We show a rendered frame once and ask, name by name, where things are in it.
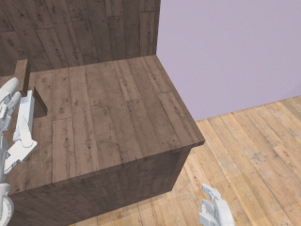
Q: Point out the left robot forearm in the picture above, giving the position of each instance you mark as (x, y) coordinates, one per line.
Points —
(6, 205)

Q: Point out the counter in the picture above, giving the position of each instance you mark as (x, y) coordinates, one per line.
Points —
(111, 128)

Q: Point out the tap lever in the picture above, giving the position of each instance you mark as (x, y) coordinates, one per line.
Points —
(26, 109)

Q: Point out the robot left hand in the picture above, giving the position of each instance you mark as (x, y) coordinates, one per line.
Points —
(9, 100)

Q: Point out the robot right hand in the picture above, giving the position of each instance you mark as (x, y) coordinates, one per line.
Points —
(217, 214)

